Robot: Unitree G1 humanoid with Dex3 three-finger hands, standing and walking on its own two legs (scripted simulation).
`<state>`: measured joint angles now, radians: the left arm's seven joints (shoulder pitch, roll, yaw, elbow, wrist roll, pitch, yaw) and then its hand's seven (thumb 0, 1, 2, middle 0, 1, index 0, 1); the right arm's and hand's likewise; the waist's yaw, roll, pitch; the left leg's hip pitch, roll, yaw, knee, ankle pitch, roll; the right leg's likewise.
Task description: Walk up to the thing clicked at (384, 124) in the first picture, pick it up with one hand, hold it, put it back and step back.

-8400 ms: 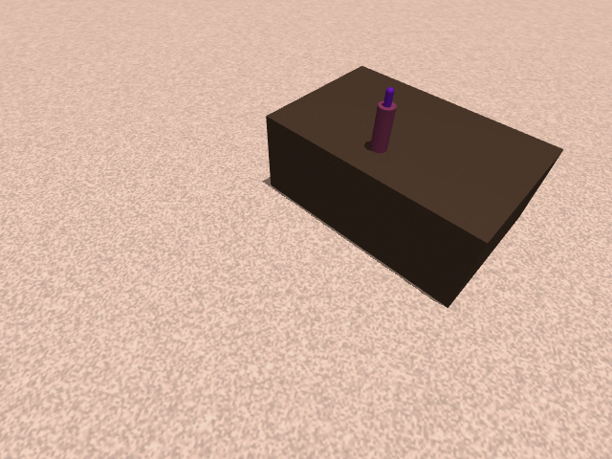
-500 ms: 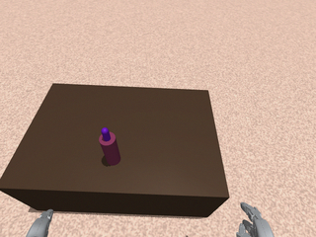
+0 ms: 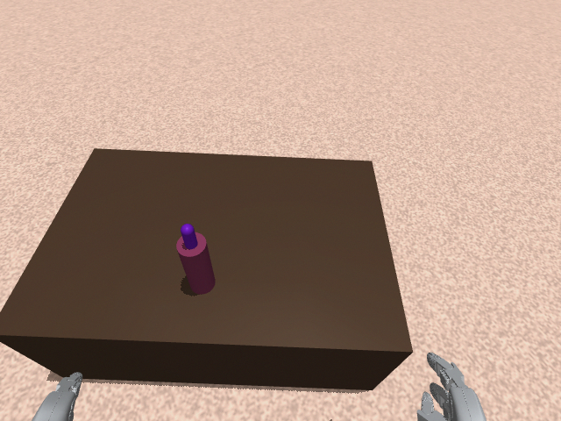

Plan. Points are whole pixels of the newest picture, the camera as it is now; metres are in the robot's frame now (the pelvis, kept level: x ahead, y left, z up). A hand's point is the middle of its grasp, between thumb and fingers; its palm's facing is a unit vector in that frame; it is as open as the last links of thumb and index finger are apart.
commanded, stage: go down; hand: left
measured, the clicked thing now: (195, 257) +0.50 +0.19 -0.22
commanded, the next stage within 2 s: none
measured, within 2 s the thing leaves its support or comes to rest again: neither
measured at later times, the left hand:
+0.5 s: hand (76, 379) +0.21 +0.29 -0.06, palm faces +0.17 -0.93 -0.32, open 16.9 cm
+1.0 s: hand (62, 311) +0.29 +0.33 -0.03, palm faces +0.13 -0.98 -0.14, open 17.4 cm
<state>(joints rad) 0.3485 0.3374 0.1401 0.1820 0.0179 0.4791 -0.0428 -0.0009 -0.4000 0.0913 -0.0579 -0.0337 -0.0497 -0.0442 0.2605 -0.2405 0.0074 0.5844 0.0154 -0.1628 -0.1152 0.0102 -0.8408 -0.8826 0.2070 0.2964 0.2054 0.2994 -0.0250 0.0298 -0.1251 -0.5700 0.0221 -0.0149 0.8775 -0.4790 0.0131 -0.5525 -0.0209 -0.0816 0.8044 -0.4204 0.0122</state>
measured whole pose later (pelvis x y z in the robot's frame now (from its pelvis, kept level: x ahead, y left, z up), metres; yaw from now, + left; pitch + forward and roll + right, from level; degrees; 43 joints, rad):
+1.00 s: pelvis -0.03 +0.00 -0.02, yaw -2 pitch +14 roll -3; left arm -0.29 0.60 0.50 0.90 -0.05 0.00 -0.41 -0.01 -0.53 0.04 -0.07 0.00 -0.06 -0.02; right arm 0.39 -0.28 0.01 0.71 -0.01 -0.22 -0.12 0.01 -0.87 -0.89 0.21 0.30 0.21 0.30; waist -0.05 0.01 -0.10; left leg -0.75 0.04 0.00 0.99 -0.48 0.02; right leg -0.74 -0.01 -0.06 0.91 -0.41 0.01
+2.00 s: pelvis -0.03 +0.01 -0.04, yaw -2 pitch +22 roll -5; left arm -0.70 0.87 0.66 1.21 -0.09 -0.24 -0.54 -0.01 -0.50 0.07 -0.06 -0.02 -0.05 -0.04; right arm 0.34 -0.30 0.08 0.69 -0.04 -0.17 -0.11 0.00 -0.88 -0.90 0.21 0.30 0.21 0.30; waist -0.11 -0.03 -0.09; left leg -0.98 0.04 -0.03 1.11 -0.51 0.03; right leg -0.94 0.00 -0.09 0.99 -0.42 0.02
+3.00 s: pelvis -0.04 +0.02 -0.06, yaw -3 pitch +26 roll -7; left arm -0.88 1.02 0.70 1.29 -0.09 -0.27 -0.58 -0.01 -0.47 0.09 -0.06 -0.03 -0.04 -0.06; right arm 0.34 -0.31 0.13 0.67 -0.05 -0.14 -0.10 0.00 -0.88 -0.90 0.21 0.30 0.21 0.30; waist -0.16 -0.02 -0.07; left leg -1.12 0.05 -0.05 1.21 -0.53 0.03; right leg -1.07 0.00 -0.10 1.06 -0.43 0.02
